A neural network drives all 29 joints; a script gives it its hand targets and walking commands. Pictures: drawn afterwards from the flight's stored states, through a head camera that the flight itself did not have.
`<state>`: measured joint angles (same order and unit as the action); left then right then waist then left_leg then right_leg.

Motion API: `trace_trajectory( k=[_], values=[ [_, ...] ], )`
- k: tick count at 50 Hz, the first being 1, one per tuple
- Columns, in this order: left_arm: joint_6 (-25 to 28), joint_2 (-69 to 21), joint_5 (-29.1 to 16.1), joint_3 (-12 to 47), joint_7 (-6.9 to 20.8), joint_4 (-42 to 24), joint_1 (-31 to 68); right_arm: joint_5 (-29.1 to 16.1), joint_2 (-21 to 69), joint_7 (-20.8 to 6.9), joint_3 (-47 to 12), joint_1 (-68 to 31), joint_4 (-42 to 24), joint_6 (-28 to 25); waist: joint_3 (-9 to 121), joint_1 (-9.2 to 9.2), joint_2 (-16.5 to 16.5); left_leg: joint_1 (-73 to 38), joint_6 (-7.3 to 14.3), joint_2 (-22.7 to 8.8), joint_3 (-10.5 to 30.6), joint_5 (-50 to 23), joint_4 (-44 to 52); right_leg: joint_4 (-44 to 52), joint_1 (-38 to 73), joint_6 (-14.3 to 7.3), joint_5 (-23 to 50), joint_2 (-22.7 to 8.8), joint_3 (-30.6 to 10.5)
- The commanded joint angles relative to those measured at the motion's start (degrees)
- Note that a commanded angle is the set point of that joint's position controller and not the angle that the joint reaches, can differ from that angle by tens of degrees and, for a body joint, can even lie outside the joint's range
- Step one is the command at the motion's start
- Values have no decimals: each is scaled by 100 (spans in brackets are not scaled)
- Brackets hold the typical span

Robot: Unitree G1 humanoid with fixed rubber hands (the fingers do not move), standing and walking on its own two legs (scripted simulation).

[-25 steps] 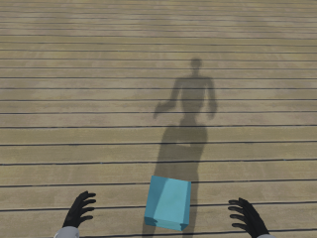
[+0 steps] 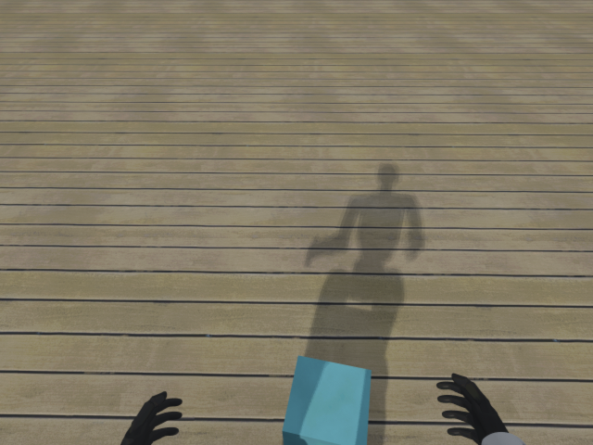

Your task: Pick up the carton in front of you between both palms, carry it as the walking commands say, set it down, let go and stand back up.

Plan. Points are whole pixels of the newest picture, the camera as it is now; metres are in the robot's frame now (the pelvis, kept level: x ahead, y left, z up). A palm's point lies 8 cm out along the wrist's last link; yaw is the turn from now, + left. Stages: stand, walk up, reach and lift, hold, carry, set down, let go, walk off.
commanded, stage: let go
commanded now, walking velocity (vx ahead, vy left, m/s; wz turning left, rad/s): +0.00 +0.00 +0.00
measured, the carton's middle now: (326, 414) +0.38 -0.07 -0.65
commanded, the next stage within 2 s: stand in 0.04 s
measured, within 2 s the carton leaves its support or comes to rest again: neither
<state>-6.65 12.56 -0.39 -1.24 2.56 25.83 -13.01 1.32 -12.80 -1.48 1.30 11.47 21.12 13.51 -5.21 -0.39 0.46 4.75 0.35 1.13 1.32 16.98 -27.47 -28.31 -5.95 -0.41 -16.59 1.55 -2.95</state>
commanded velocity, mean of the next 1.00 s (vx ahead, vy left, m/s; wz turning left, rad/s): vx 0.00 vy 0.00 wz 0.00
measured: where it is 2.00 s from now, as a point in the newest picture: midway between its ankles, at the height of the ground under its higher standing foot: outside the picture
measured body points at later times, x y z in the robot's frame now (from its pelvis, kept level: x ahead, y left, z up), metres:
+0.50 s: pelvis +0.02 -0.01 +0.00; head +0.02 -0.02 +0.45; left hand +0.14 +0.29 -0.09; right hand +0.17 -0.29 -0.10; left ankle -0.02 +0.12 -0.74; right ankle -0.01 -0.12 -0.74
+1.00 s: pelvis +0.01 -0.01 +0.01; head +0.00 -0.02 +0.46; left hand +0.12 +0.30 -0.10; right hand +0.14 -0.30 -0.10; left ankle -0.02 +0.12 -0.74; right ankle -0.01 -0.12 -0.74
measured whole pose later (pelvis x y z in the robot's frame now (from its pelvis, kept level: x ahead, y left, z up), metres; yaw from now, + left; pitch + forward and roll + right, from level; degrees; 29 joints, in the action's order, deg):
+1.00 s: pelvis +0.01 -0.01 +0.01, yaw +1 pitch -2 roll +0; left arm 0.1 19.9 1.4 -1.9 -0.7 51.6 -8.8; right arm 1.6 -20.9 1.5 0.5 9.1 50.2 -0.8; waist -0.9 -0.5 -1.3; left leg 6.7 -0.2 0.8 2.9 14.8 -23.4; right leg -23.4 -7.0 -1.0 -14.4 1.7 -1.4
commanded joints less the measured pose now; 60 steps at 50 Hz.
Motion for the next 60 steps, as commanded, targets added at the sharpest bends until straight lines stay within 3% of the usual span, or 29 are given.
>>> trace_trajectory(
  k=[1,2,3,7,12,16,29,60],
  values=[
    [16,563,19,-190,-6,-573,304,6,-539,29,149,-355,-611,31,82,5,-139,78,-47,34,-97,-939,431,457,-304,117,576,149,241],
    [-5,570,21,-196,-1,-579,308,8,-538,31,149,-370,-628,54,69,0,-121,85,-39,38,-111,-881,415,464,-309,121,535,137,239],
    [221,1231,320,-437,-250,192,142,18,-1135,245,340,-522,258,-525,33,-77,-560,935,-149,-174,84,-146,226,506,-902,188,421,-273,-46],
    [523,1252,348,-437,-338,413,285,123,-1032,257,295,-311,705,-1144,328,20,-30,645,-72,-243,328,305,121,788,-1309,30,-661,-408,-391],
    [640,1241,298,-400,-289,769,368,138,-1190,221,266,-358,1138,-1350,751,-5,-27,499,-11,-396,466,-777,125,509,-839,-8,650,-439,-321],
    [675,1354,267,-402,-329,1028,281,116,-1329,267,254,-286,1408,-1414,877,-22,25,422,14,-450,498,-1313,116,387,-564,-2,1330,-477,-297],
    [717,1549,213,-334,-389,1616,384,67,-1510,328,190,-275,1969,-1460,812,-12,-92,279,17,-532,532,-1984,202,433,-247,-35,2014,-564,-313],
    [756,1748,153,-205,-333,2626,707,3,-1751,296,74,-474,2969,-1518,515,-7,-66,258,51,-655,682,-1276,901,1022,-85,-79,1215,-703,-479]
  ],
)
